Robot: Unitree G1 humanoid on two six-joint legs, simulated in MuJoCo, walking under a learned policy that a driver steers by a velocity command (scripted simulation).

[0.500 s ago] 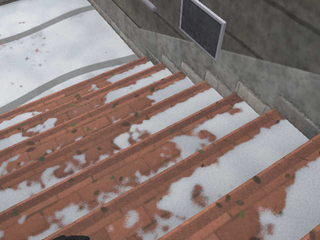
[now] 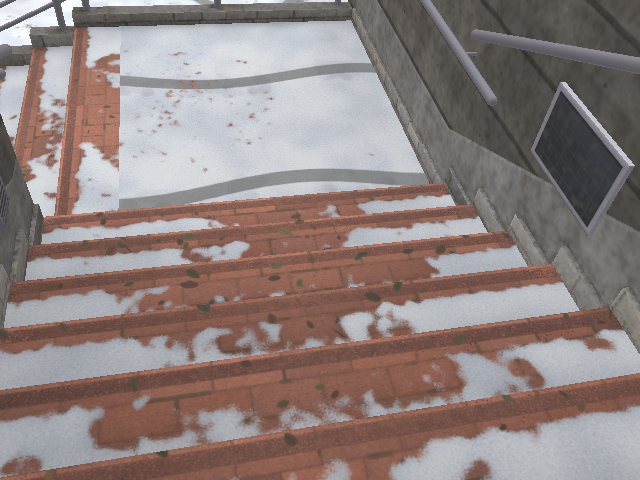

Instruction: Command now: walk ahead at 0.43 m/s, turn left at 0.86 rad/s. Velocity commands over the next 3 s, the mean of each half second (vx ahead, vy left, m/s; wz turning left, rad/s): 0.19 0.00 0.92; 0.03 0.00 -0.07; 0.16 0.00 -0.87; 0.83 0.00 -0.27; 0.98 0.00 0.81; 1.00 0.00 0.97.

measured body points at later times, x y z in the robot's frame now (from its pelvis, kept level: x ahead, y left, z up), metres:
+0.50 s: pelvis +0.17 +0.00 -0.13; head +0.19 -0.01 +0.32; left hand +0.22 +0.29 -0.22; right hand +0.37 -0.23 -0.24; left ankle -0.01 +0.06 -0.63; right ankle +0.27 -0.04 -0.86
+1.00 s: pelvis +0.16 +0.02 -0.13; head +0.16 +0.02 +0.32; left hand +0.07 +0.27 -0.26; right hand +0.44 -0.08 -0.21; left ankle +0.17 +0.13 -0.86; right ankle +0.27 -0.04 -0.85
